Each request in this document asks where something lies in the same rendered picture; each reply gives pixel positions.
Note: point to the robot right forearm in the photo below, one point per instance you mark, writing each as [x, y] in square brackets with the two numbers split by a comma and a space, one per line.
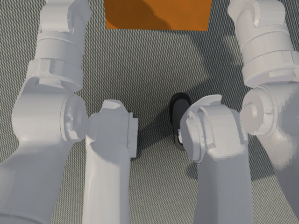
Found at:
[264, 42]

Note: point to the robot right upper arm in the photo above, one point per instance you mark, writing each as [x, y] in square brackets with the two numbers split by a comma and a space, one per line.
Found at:
[271, 112]

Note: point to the robot left forearm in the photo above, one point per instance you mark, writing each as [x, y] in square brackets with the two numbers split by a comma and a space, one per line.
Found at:
[60, 48]

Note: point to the robot left upper arm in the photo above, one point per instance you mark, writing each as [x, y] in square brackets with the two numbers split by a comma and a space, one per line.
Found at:
[47, 124]

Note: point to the robot right foot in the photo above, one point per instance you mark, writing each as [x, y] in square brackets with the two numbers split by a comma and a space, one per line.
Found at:
[179, 103]

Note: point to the robot right shin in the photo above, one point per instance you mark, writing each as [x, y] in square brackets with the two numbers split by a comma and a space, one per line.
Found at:
[212, 100]

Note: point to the carton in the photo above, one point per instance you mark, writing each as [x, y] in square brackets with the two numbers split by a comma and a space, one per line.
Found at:
[192, 15]

